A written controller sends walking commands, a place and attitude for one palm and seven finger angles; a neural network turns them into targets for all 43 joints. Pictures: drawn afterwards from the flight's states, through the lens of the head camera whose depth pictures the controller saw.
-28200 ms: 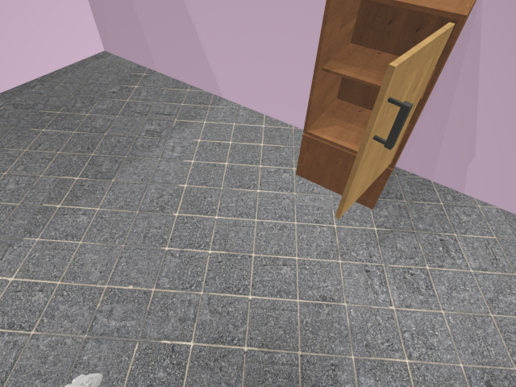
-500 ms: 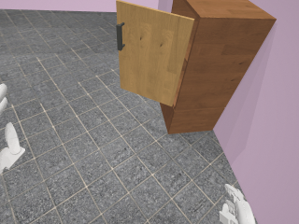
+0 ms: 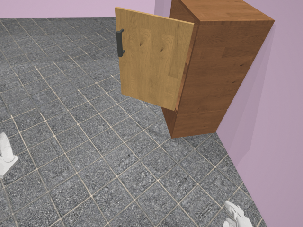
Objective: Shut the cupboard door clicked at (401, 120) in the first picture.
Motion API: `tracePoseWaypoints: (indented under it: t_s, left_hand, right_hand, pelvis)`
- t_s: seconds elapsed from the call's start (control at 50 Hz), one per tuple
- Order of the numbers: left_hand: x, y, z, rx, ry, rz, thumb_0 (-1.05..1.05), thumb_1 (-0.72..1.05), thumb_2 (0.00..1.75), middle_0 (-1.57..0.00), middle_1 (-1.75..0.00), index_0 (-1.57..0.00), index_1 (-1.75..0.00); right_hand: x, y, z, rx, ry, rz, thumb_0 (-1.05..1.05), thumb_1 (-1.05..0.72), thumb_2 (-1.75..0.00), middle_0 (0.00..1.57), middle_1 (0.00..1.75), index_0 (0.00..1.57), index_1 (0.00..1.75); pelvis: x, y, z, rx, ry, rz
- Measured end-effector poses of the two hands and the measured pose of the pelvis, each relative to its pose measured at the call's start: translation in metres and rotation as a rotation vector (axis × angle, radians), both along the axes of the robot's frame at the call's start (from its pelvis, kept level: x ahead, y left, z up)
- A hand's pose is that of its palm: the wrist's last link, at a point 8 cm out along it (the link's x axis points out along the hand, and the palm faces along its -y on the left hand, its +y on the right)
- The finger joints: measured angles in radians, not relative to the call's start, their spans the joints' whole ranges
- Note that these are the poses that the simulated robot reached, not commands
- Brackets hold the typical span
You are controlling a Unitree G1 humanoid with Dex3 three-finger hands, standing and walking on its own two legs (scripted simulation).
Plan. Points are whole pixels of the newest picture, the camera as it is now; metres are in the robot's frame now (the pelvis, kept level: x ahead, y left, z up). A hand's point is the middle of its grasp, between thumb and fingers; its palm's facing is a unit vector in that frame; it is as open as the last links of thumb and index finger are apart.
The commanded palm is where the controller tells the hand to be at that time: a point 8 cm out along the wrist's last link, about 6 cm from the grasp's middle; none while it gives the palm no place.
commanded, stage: stop stepping back and stand still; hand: left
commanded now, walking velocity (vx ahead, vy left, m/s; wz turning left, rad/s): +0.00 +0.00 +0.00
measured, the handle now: (121, 42) +1.04 +0.23 -0.03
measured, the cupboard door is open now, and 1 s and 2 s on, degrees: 57 57 57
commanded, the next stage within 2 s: let the arm hang, fingers relaxed in 0.24 s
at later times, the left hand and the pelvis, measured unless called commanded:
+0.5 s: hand (60, 205) +0.18 +0.25 -0.05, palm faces +0.07 -0.90 -0.43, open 7.4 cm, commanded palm none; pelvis +0.00 +0.01 -0.01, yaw +0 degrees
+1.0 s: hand out of the picture -0.03 +0.20 -0.17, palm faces +0.02 -0.97 -0.24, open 7.3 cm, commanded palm none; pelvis +0.00 +0.00 +0.00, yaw +0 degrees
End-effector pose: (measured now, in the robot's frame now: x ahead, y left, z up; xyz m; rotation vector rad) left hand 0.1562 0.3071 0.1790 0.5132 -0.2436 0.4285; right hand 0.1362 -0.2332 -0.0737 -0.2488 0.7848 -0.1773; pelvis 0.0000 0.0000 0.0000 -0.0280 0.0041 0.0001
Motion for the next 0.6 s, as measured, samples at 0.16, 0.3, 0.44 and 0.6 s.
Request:
tracePoseWaypoints:
  t_s: [0.16,0.3,0.44,0.6]
  left_hand:
    - [0.001,0.004,-0.011,-0.024,0.060,0.018,0.01,0.89,0.90,-0.21,-0.31,-0.21,-0.30]
    - [0.004,-0.001,-0.011,-0.031,0.059,0.011,0.01,0.89,0.90,-0.21,-0.31,-0.21,-0.30]
    - [0.025,0.002,-0.110,-0.137,0.487,0.000,0.00,0.90,0.90,-0.20,-0.30,-0.21,-0.30]
    - [-0.062,-0.069,-0.292,-0.467,1.253,-0.013,0.01,0.91,0.90,-0.20,-0.30,-0.20,-0.30]
  right_hand:
    - [0.003,0.004,-0.002,0.016,-0.012,-0.008,0.02,-0.91,-0.90,0.20,0.30,0.20,0.30]
    - [0.015,0.011,-0.001,0.030,-0.024,0.017,0.02,-0.91,-0.90,0.20,0.30,0.20,0.30]
    - [0.029,0.003,-0.026,0.068,0.023,0.112,0.01,-0.91,-0.90,0.21,0.30,0.21,0.30]
    - [-0.024,-0.021,-0.046,0.032,0.233,0.035,0.01,-0.91,-0.90,0.20,0.30,0.20,0.30]
  pelvis:
    - [0.000,0.005,0.001,0.002,0.007,-0.004]
    - [0.003,0.003,0.001,0.003,0.010,0.001]
    - [0.001,0.010,-0.006,0.002,0.022,0.011]
    - [-0.003,0.005,-0.009,0.029,0.004,0.003]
